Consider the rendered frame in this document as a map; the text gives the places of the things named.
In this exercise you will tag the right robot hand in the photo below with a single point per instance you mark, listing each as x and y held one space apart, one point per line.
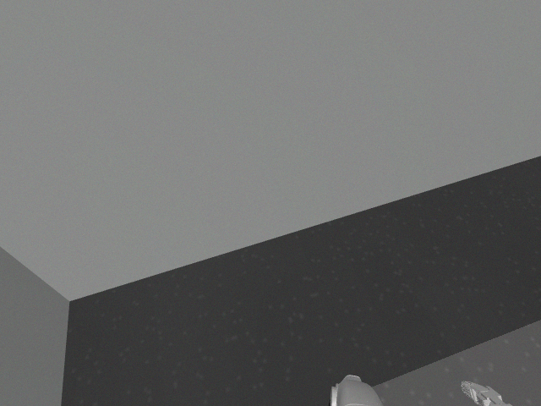
483 396

